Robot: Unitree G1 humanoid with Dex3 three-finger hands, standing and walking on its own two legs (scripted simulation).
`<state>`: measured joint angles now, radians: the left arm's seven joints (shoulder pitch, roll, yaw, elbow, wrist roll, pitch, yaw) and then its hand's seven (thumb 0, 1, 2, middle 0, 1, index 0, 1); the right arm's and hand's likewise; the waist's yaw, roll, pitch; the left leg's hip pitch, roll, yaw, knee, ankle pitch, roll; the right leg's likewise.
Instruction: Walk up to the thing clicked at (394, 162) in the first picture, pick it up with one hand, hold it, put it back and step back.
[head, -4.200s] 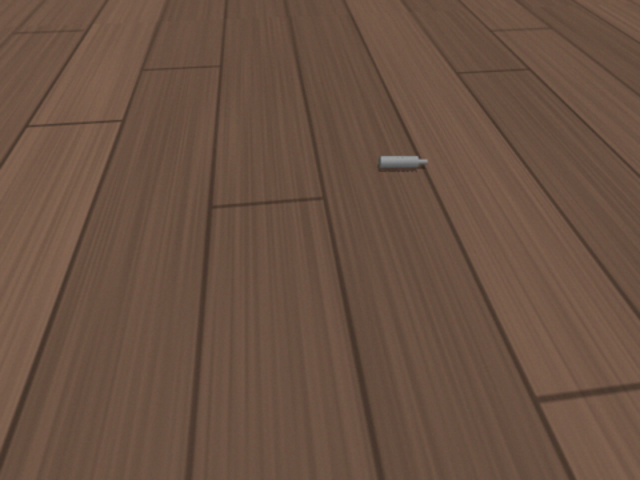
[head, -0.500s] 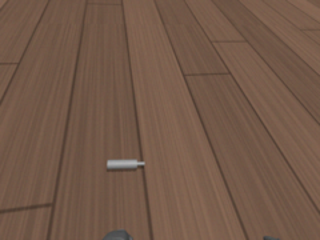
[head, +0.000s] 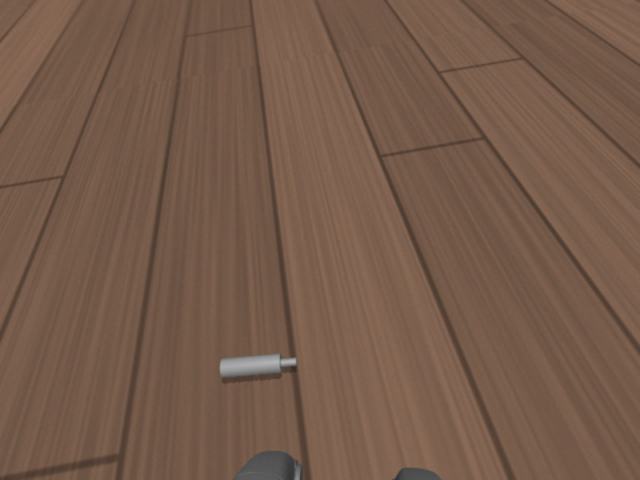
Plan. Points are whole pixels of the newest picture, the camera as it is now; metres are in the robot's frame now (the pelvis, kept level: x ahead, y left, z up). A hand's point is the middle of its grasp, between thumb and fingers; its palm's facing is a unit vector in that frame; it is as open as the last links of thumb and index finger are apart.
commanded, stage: walk up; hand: left
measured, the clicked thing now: (259, 364) +0.53 +0.27 -0.73
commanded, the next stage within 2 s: none
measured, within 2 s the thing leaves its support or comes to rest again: neither
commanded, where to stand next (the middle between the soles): +0.15 +0.05 m, yaw +2 degrees
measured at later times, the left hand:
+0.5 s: hand out of the picture +0.04 +0.32 -0.16, palm faces +0.05 -0.91 -0.42, open 7.4 cm
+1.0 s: hand out of the picture +0.06 +0.31 -0.14, palm faces +0.01 -0.93 -0.37, open 7.4 cm
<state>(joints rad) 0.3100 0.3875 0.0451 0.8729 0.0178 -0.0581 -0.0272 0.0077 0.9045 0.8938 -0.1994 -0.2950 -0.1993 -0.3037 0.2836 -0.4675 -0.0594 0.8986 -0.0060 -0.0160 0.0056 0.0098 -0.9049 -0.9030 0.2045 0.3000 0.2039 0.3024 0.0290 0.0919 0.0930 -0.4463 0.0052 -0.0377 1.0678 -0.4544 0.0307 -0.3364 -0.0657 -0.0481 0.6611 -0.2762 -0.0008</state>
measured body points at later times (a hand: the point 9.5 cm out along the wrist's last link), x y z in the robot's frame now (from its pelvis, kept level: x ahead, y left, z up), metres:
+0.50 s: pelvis +0.00 +0.03 -0.01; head +0.03 +0.05 +0.44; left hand +0.04 +0.37 -0.13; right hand +0.14 -0.27 -0.11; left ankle +0.03 +0.15 -0.72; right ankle +0.04 -0.11 -0.70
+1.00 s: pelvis +0.01 +0.04 +0.01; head +0.02 +0.04 +0.46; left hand +0.06 +0.36 -0.12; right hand +0.10 -0.26 -0.12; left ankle +0.03 +0.15 -0.72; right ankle +0.03 -0.10 -0.72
